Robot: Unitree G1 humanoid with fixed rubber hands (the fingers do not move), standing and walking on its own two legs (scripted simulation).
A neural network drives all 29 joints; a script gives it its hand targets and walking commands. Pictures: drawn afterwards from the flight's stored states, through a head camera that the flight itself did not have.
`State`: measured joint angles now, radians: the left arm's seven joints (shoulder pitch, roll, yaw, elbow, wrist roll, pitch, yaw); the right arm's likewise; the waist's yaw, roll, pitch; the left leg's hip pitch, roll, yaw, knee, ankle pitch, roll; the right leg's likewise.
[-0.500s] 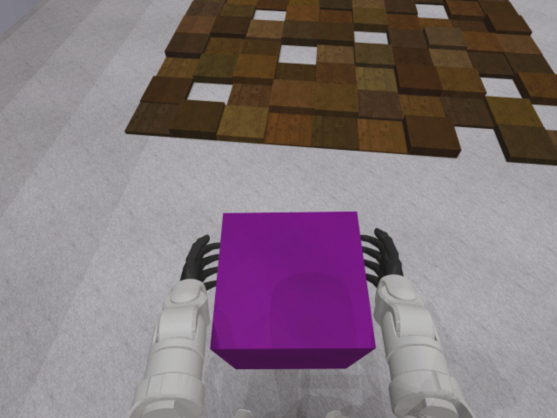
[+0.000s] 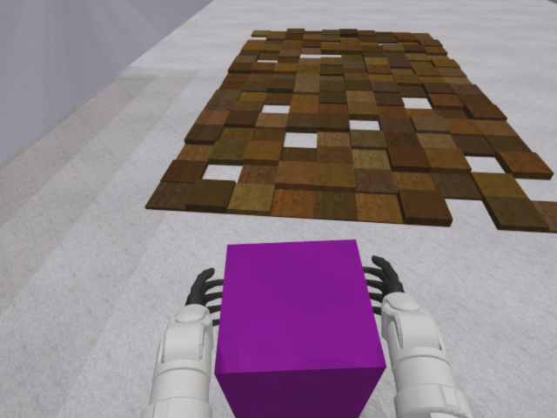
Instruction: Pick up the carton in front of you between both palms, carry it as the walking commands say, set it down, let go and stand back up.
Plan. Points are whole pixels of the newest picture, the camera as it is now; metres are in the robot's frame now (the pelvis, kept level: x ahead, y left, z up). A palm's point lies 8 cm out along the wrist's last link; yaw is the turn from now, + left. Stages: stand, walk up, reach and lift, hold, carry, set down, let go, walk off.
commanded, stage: reach and lift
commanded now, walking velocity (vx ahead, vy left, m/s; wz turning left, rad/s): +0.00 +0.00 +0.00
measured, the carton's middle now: (294, 334) +0.29 +0.00 -0.06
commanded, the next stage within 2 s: hold in 0.84 s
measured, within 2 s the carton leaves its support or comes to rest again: neither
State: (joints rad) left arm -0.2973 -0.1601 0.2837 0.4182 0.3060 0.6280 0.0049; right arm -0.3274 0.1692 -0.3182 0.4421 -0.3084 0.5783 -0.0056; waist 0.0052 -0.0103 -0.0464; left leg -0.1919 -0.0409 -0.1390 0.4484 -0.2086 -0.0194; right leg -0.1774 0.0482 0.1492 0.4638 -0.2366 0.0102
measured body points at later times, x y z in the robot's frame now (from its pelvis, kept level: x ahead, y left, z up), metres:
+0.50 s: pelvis +0.01 +0.00 +0.00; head -0.02 +0.01 +0.45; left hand +0.31 +0.15 +0.02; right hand +0.32 -0.15 +0.03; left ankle +0.03 +0.13 -0.74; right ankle +0.01 -0.13 -0.74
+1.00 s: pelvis +0.01 +0.00 +0.01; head -0.04 +0.00 +0.45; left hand +0.31 +0.15 +0.05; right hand +0.31 -0.15 +0.06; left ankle +0.03 +0.13 -0.74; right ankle +0.01 -0.13 -0.74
